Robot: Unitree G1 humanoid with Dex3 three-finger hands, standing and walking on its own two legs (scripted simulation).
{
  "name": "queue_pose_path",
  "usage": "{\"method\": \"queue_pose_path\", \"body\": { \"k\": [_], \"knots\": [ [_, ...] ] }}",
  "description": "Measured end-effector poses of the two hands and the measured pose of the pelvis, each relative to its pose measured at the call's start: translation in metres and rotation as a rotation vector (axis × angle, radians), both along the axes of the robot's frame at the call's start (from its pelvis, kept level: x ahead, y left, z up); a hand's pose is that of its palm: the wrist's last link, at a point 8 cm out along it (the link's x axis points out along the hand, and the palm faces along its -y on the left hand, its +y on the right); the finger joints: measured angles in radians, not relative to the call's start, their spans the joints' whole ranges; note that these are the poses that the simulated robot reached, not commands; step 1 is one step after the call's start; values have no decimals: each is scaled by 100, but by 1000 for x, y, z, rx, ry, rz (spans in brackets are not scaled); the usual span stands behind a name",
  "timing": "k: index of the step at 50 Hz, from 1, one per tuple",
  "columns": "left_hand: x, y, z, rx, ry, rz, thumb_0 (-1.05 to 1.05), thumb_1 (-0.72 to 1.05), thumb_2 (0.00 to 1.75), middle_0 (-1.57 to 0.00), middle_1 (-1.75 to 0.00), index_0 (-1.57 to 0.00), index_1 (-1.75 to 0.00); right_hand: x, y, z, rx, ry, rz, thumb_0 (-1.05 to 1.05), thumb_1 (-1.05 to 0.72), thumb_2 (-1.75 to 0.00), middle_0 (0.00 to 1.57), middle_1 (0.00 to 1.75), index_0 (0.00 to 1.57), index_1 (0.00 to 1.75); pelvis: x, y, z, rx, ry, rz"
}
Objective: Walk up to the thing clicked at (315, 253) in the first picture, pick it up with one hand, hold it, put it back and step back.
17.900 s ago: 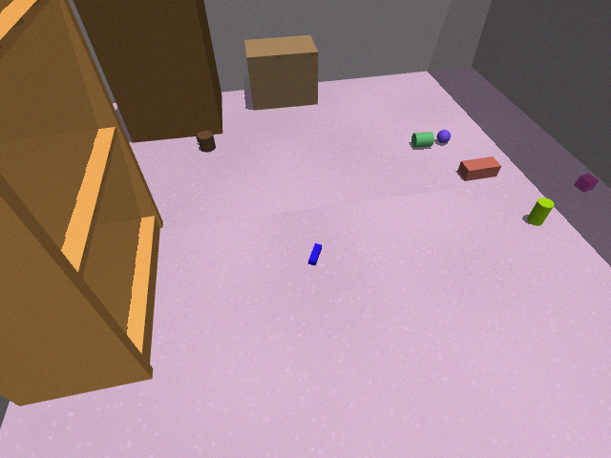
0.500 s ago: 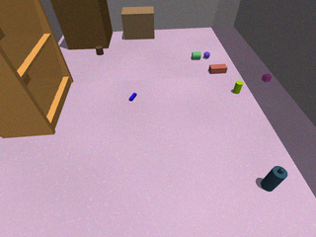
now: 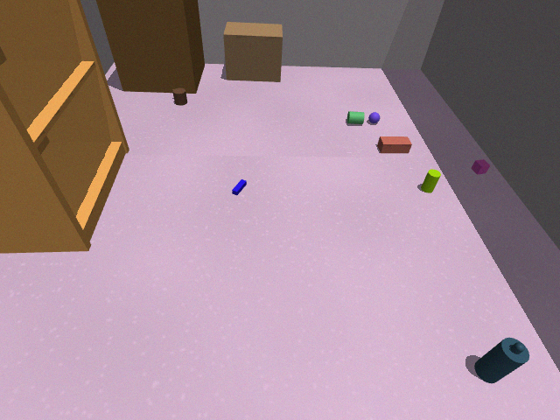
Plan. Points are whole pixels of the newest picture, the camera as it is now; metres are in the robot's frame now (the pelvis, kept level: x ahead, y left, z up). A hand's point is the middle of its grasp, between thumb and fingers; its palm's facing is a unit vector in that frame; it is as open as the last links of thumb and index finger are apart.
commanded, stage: walk up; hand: left
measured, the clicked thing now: (239, 187) +1.42 +0.20 -0.76
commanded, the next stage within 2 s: none
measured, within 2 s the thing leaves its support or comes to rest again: neither
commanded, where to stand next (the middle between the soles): +1.00 -0.04 m, yaw +1 degrees
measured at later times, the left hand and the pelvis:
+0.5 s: hand (160, 334) +0.31 +0.22 -0.12, palm faces +0.00 -0.93 -0.37, open 7.4 cm; pelvis +0.23 -0.04 +0.00, yaw +0 degrees
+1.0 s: hand (173, 243) +0.53 +0.25 -0.14, palm faces -0.09 -0.94 -0.34, open 7.4 cm; pelvis +0.46 -0.02 +0.00, yaw -1 degrees
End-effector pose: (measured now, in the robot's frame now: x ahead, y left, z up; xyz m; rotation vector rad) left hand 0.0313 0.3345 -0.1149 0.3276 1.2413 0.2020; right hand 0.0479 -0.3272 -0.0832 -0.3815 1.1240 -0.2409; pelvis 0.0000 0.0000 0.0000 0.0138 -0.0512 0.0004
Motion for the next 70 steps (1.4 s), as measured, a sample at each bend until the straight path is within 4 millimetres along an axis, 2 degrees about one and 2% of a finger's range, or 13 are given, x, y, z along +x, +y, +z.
{"method": "queue_pose_path", "body": {
  "k": [9,13,16,20,25,31,36,42,47,53,57,64,70],
  "knots": [
    [126,-24,19,-12,-69,-98,1,91,90,-20,-30,-20,-30,35,-7,-16,54,73,-49,1,-90,-90,21,30,21,30,78,-12,2,15,1,-15],
    [192,-41,20,24,-134,-116,1,91,90,-20,-30,-20,-30,72,-26,-40,72,96,-62,1,-90,-90,21,30,21,30,125,-30,-12,17,3,-15],
    [230,-55,24,41,-210,-104,1,91,90,-20,-30,-20,-30,111,-35,-52,79,110,-49,1,-90,-90,21,30,21,30,152,-41,-18,-7,-6,-6],
    [253,-69,35,29,-235,-73,0,91,90,-20,-30,-20,-30,174,-35,-45,98,71,-2,1,-90,-90,21,30,20,30,186,-45,-7,-9,-9,1],
    [268,-68,34,21,-178,-46,0,91,90,-20,-30,-20,-30,248,-33,-27,99,8,57,1,-90,-90,21,30,20,30,231,-45,2,-25,6,5],
    [290,-47,13,1,-98,-7,1,90,90,-20,-30,-20,-30,330,-25,-13,52,0,111,1,-90,-90,21,30,20,30,291,-34,-3,-49,18,17],
    [326,-25,-15,-9,-22,12,1,91,90,-20,-30,-20,-30,395,-11,-10,-5,-61,121,1,-90,-90,21,30,21,30,345,-14,-18,-24,13,11],
    [397,-24,-8,-28,-25,-30,1,91,90,-20,-30,-20,-30,426,0,8,1,-81,64,0,-90,-90,21,30,21,30,395,-10,-3,-15,8,-1],
    [458,-30,6,-30,-52,-69,1,91,90,-20,-30,-20,-30,442,-5,6,15,-33,41,1,-90,-90,21,30,21,30,437,-14,3,-6,8,-11],
    [538,-47,17,1,-95,-105,1,91,90,-20,-30,-20,-30,468,-27,-18,49,22,0,1,-90,-90,21,30,21,30,491,-32,-4,16,8,-16],
    [589,-64,20,47,-169,-106,1,91,90,-20,-30,-20,-30,500,-47,-44,64,54,-12,1,-90,-90,21,30,21,30,530,-51,-18,-3,0,-7],
    [623,-83,37,46,-196,-71,0,91,90,-20,-30,-20,-30,577,-48,-40,103,41,30,1,-90,-90,21,30,20,30,577,-61,-3,-7,0,-2],
    [635,-76,33,35,-143,-41,1,91,90,-20,-30,-20,-30,635,-44,-25,92,31,81,1,-90,-90,21,30,20,30,618,-58,2,-23,12,11]
  ]
}}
